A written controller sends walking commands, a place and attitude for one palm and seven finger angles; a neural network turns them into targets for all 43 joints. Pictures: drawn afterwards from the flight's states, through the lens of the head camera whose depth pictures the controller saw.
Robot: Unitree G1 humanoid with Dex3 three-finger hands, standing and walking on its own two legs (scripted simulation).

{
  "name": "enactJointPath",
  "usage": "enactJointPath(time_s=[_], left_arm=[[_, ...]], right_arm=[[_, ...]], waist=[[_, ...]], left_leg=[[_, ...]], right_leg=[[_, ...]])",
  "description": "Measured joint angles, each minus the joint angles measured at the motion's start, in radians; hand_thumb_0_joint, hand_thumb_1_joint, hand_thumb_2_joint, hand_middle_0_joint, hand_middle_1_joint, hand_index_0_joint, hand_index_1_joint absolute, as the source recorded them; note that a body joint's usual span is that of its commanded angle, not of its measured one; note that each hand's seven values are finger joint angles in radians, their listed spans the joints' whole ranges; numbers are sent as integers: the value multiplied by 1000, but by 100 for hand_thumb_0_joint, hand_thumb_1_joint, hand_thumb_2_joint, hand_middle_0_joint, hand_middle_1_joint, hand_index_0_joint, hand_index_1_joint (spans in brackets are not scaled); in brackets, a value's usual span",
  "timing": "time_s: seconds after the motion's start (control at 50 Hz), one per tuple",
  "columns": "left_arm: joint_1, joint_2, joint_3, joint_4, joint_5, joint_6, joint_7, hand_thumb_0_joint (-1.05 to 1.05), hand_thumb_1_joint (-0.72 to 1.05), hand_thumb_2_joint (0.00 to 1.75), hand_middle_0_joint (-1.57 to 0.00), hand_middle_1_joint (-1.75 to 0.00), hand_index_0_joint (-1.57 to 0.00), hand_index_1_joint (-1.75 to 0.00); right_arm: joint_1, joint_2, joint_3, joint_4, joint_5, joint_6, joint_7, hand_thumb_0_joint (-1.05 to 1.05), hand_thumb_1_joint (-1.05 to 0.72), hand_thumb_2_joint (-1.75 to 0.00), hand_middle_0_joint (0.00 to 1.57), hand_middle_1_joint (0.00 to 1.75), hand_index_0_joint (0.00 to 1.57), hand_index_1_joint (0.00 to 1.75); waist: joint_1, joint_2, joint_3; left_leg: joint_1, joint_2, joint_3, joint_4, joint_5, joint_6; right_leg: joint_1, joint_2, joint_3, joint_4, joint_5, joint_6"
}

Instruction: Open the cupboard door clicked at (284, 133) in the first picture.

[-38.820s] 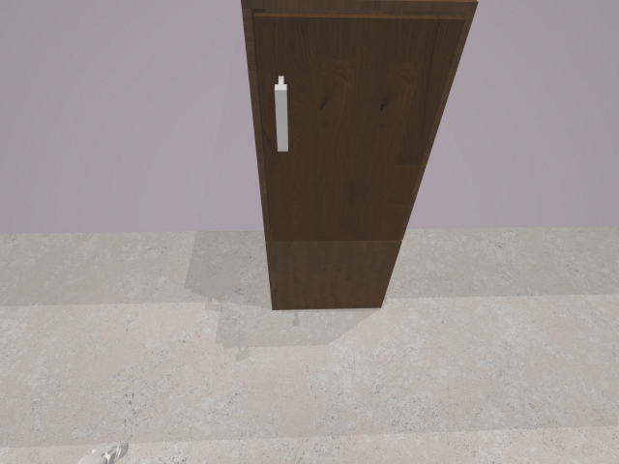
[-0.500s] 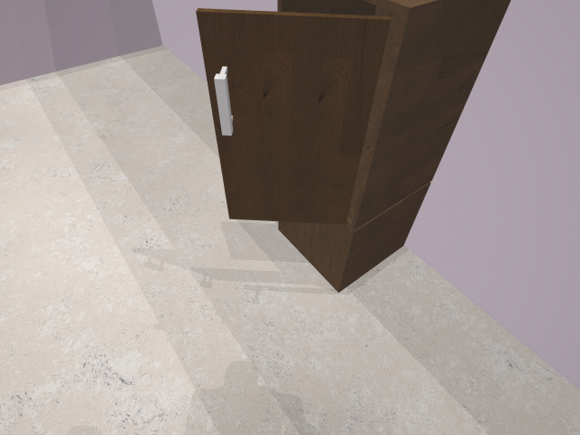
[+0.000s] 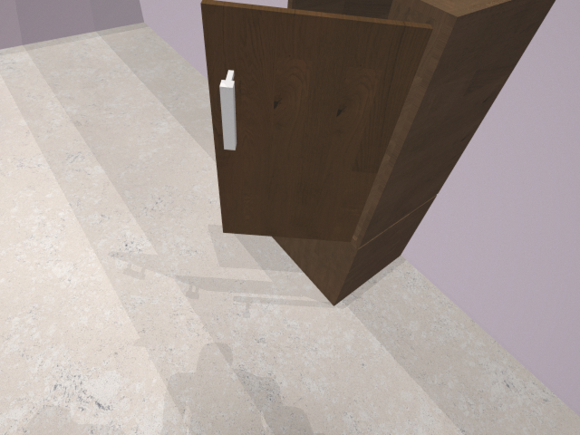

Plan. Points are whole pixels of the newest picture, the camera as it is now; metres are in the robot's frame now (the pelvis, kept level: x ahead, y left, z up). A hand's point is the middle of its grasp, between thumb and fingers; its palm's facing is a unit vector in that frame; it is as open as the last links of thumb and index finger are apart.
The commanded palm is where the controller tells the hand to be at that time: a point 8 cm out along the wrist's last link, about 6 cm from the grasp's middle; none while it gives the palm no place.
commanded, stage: shuffle to correct the standing spot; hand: left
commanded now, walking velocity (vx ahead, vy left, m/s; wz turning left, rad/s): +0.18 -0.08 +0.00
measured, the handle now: (230, 111) +0.63 +0.16 +0.08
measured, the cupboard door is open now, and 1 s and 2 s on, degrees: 50 50 50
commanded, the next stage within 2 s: come to a stop and stand still in 0.18 s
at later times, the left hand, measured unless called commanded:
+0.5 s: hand (218, 356) +0.27 +0.13 -0.17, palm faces +0.02 -0.99 -0.17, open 7.4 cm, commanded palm none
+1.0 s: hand out of the picture +0.12 +0.23 -0.18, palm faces +0.11 -0.98 -0.17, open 7.4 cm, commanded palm none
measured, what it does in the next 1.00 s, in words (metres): walks ahead: right foot, then left foot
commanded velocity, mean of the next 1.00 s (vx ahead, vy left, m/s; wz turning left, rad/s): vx -0.04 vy -0.06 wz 0.00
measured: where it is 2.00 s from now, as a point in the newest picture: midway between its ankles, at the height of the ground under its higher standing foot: outside the picture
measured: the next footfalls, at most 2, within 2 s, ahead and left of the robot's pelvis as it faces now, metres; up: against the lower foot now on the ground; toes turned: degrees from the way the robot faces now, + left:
right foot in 0.36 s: +0.26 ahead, -0.14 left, +0.00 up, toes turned -7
left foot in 0.76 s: +0.18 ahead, +0.11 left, +0.00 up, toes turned +6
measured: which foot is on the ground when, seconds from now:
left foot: down 0.00-0.36, up 0.38-0.74, down 0.76-1.00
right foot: up 0.00-0.34, down 0.36-0.76, up 0.78-1.00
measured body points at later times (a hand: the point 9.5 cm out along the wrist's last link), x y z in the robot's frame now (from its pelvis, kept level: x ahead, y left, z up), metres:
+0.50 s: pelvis +0.16 -0.03 -0.01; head +0.21 -0.03 +0.44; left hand +0.27 +0.18 -0.15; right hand +0.10 -0.25 -0.16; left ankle +0.05 +0.08 -0.67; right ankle +0.22 -0.13 -0.73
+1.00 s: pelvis +0.13 +0.04 +0.02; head +0.15 +0.09 +0.46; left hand +0.11 +0.28 -0.16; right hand +0.20 -0.20 -0.11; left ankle +0.14 +0.11 -0.73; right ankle +0.07 -0.14 -0.62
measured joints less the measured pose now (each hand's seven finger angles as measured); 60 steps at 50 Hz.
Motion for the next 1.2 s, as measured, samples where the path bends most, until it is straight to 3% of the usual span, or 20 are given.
enactJointPath(time_s=[0.04, 0.1, 0.2, 0.3, 0.36, 0.42, 0.46, 0.56, 0.66, 0.74, 0.78, 0.8, 0.84, 0.9, 0.96, 1.08, 1.2], left_arm=[[-43, 17, 5, -16, 2, -3, -2, 1, 90, 90, -20, -30, -20, -30], [-120, 42, 13, -61, 1, -13, -4, 1, 91, 90, -20, -30, -20, -30], [-227, 89, 26, -111, -1, -9, -4, 2, 93, 90, -20, -30, -20, -30], [-309, 93, 20, -141, -5, -8, -11, 1, 93, 90, -19, -30, -20, -30], [-326, 85, 10, -158, -4, -29, -12, 1, 92, 90, -19, -30, -20, -30], [-342, 57, -2, -158, -10, -55, 4, 0, 91, 90, -19, -30, -20, -30], [-347, 41, -13, -161, -9, -47, 13, 0, 91, 90, -20, -30, -20, -30], [-352, 13, -5, -179, -12, -20, 33, -1, 92, 90, -20, -30, -21, -30], [-345, 41, 4, -199, 2, 8, 29, -2, 92, 90, -20, -30, -21, -30], [-310, 77, 13, -201, 5, 26, 26, -1, 92, 90, -20, -30, -21, -30], [-289, 97, 21, -196, -3, 40, 25, -1, 91, 90, -20, -30, -21, -30], [-278, 104, 23, -193, -5, 50, 26, 0, 91, 90, -20, -30, -21, -30], [-251, 115, 29, -188, -1, 63, 24, 0, 91, 90, -20, -30, -20, -30], [-202, 126, 39, -174, 1, 59, 13, 0, 91, 90, -20, -30, -20, -30], [-149, 133, 43, -154, 0, 59, 7, 0, 91, 90, -20, -30, -20, -30], [-81, 132, 42, -109, -1, 79, 6, 0, 91, 90, -20, -30, -20, -30], [-99, 110, 26, -92, -4, 84, 1, 1, 91, 90, -20, -30, -20, -30]], right_arm=[[15, 15, 10, 6, -1, -6, -4, 1, -92, -90, 20, 30, 20, 30], [46, 41, 23, 30, 0, -10, -6, 1, -91, -90, 20, 30, 20, 30], [99, 72, 28, 71, -2, 1, -8, 1, -91, -90, 20, 30, 20, 30], [135, 67, 19, 95, -7, 20, -7, 1, -91, -90, 20, 30, 20, 30], [165, 55, 13, 110, 2, 33, -5, 1, -90, -90, 20, 30, 20, 30], [131, 28, 5, 113, 24, 63, -5, 1, -90, -90, 20, 30, 20, 30], [90, 10, -5, 95, 30, 80, -9, 1, -91, -90, 20, 30, 20, 30], [-44, -34, -25, 25, 23, 109, -9, 1, -91, -90, 20, 30, 20, 30], [-157, -67, -39, -55, 15, 113, 2, 1, -91, -90, 20, 30, 20, 30], [-186, -63, -34, -99, 15, 90, 11, 0, -91, -90, 19, 30, 19, 30], [-174, -46, -29, -106, 10, 75, 13, 0, -91, -90, 19, 30, 19, 30], [-164, -36, -22, -108, 5, 75, 15, 0, -91, -90, 19, 30, 20, 30], [-142, -15, -6, -103, -4, 77, 10, 0, -91, -90, 20, 30, 20, 30], [-120, -7, 0, -94, -4, 77, -9, 0, -93, -90, 20, 30, 20, 30], [-102, -7, 7, -83, -1, 72, -14, 0, -93, -90, 20, 30, 20, 30], [-60, 0, 7, -58, 4, 61, -27, 0, -92, -90, 20, 30, 20, 30], [-7, 1, 3, -12, 4, 70, -23, 1, -91, -90, 20, 30, 20, 30]], waist=[[-13, 3, 0], [-19, 7, 10], [-30, 13, 27], [-60, 31, 58], [-68, 39, 60], [-67, 68, 79], [-63, 69, 85], [-34, 56, 95], [-5, 47, 97], [1, 28, 77], [2, 3, 60], [5, -3, 53], [11, -6, 35], [17, -11, 13], [19, -19, -7], [6, -27, -20], [-21, -14, -16]], left_leg=[[44, -5, -4, -72, 22, -6], [107, -10, -16, -169, 51, -4], [197, -12, -19, -255, 47, -21], [262, -6, -13, -235, -23, -45], [259, 9, -21, -111, -113, -66], [115, 28, -99, 245, -186, -63], [22, 19, -128, 397, -199, -62], [-158, 4, -142, 479, -173, -84], [-211, -5, -133, 395, -114, -100], [-120, -6, -118, 162, -6, -94], [-89, -20, -104, 97, 3, -43], [-88, -23, -103, 98, 4, -23], [-70, -21, -103, 51, 31, -4], [-34, -21, -98, -60, 98, 2], [-11, -20, -87, -146, 147, 6], [9, -9, -61, -220, 192, 7], [14, 2, -52, -248, 225, -5]], right_leg=[[-82, -5, -17, 101, 53, 7], [-169, -16, -28, 112, 131, 19], [-231, -32, -37, -47, 237, 22], [-184, -18, -69, -295, 266, -1], [-88, 3, -91, -437, 376, -19], [-67, 17, -115, -380, 274, -34], [-44, 14, -123, -387, 253, -35], [-23, -2, -121, -442, 283, -26], [-43, -20, -108, -451, 308, -4], [-71, -36, -102, -410, 302, 24], [-99, -46, -80, -336, 213, 39], [-114, -29, -47, -279, 125, 39], [-148, 15, 21, -131, 65, 39], [-179, 56, 79, 71, 125, 49], [-169, 66, 103, 156, 181, 67], [-85, 50, 120, 102, 166, 86], [-13, 19, 88, -60, 114, 78]])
